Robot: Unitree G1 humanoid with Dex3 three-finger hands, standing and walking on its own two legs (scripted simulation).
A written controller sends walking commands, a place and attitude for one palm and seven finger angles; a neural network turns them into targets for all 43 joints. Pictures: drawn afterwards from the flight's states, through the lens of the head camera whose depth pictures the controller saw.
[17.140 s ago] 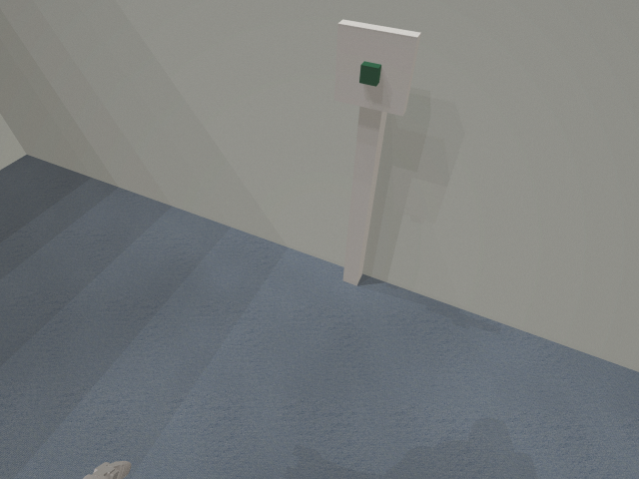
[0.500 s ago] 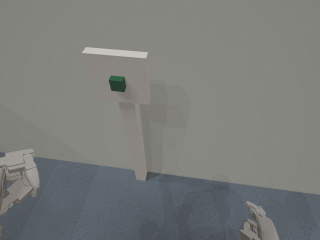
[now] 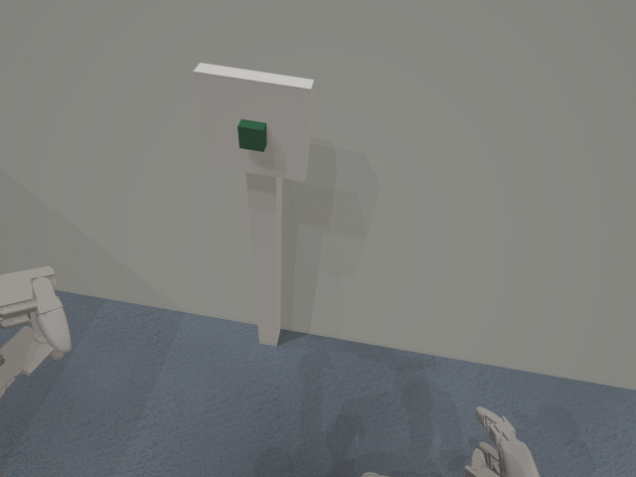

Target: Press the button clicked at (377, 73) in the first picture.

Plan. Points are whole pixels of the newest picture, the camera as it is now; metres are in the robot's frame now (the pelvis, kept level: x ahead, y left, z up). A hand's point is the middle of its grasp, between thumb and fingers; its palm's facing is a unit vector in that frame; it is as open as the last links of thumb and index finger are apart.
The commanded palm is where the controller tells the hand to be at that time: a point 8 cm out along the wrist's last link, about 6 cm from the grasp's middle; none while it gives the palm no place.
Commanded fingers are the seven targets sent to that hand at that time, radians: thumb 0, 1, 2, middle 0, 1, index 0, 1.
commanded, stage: step back with the hand held close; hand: left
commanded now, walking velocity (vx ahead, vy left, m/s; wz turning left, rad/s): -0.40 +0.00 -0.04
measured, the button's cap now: (253, 134) +0.60 +0.14 +0.10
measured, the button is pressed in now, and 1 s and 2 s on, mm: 0 0 0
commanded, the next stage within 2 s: stop stepping back and stand still in 0.48 s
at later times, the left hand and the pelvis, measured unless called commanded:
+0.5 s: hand out of the picture +0.07 +0.21 +0.19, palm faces +0.32 -0.80 -0.52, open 3.1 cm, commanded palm +0.02 +0.24 +0.19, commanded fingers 0.00 0.90 0.90 -1.30 -1.50 -1.30 -1.50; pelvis -0.12 -0.03 +0.01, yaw -2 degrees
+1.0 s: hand out of the picture -0.11 +0.21 +0.18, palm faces +0.45 -0.84 -0.29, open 3.1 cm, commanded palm -0.17 +0.25 +0.19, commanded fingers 0.00 0.90 0.90 -1.30 -1.50 -1.30 -1.50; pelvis -0.31 -0.03 +0.00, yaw -1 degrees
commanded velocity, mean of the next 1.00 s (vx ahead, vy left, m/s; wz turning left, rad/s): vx -0.07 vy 0.00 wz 0.00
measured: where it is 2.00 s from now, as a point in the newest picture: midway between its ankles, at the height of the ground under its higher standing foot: outside the picture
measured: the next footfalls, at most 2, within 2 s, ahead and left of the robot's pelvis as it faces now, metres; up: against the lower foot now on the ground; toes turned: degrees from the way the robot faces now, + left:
right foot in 0.22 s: -0.12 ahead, -0.14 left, +0.00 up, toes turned -2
left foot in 0.50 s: -0.07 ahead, +0.05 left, +0.00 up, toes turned -1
